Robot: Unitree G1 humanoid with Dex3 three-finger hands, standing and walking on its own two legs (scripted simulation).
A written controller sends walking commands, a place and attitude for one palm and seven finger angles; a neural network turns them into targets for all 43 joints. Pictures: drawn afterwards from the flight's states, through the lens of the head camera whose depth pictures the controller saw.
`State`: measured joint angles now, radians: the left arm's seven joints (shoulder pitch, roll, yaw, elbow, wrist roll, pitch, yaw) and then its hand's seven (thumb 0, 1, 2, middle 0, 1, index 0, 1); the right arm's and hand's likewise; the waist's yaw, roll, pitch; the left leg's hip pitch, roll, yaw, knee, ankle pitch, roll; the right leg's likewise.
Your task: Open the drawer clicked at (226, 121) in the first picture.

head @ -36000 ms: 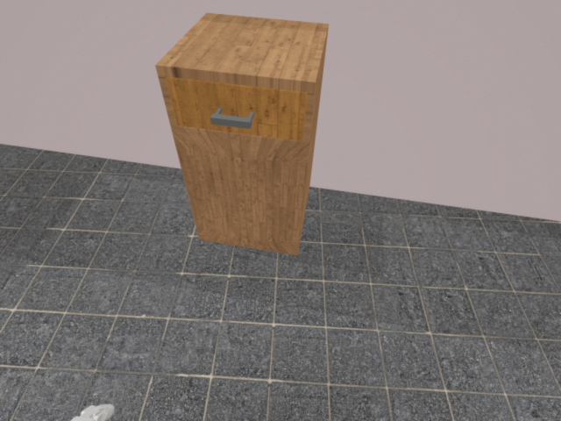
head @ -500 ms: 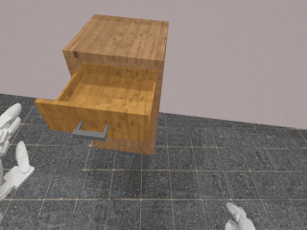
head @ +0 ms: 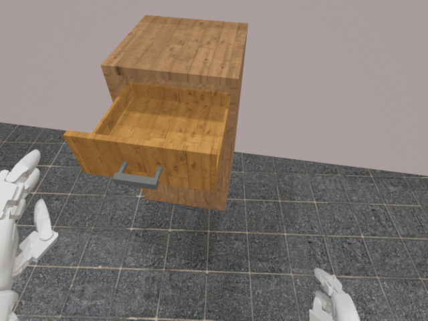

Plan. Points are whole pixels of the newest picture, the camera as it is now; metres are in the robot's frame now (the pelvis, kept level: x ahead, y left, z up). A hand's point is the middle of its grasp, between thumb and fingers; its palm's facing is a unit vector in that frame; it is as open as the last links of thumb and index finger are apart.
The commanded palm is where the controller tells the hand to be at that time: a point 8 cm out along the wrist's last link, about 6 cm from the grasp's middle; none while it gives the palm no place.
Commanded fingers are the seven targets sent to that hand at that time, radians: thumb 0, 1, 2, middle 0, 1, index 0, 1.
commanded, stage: let the arm hang, fingers relaxed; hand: left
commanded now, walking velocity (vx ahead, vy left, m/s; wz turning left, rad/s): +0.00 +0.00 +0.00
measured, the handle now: (139, 174) +0.48 +0.23 -0.08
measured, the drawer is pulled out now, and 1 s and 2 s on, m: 0.30 0.30 0.30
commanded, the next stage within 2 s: look to check the result in 1.08 s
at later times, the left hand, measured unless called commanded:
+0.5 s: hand out of the picture -0.02 +0.19 -0.17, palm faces +0.03 -0.97 -0.24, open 7.2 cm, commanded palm none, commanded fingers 0.00 0.90 0.90 -0.20 -0.30 -0.20 -0.30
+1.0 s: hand out of the picture +0.00 +0.16 -0.17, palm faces +0.03 -0.98 -0.19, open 7.3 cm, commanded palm none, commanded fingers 0.00 0.90 0.90 -0.20 -0.30 -0.20 -0.30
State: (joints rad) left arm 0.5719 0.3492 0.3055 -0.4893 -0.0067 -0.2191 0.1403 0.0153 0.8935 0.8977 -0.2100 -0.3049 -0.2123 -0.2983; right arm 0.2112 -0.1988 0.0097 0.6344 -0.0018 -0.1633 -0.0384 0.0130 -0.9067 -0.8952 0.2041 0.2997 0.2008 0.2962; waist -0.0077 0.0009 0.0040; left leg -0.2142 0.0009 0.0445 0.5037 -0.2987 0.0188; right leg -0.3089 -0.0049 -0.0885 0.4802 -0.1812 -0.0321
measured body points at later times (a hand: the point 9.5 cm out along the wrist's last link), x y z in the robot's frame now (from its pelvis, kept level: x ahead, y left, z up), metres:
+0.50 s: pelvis +0.00 +0.00 +0.00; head +0.03 -0.01 +0.45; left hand -0.02 +0.24 -0.15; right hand -0.02 -0.23 -0.15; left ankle -0.02 +0.11 -0.74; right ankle +0.05 -0.10 -0.74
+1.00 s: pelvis +0.00 -0.01 +0.01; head +0.01 -0.02 +0.46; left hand +0.00 +0.21 -0.15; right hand -0.04 -0.21 -0.16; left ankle -0.02 +0.11 -0.74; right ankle +0.05 -0.10 -0.74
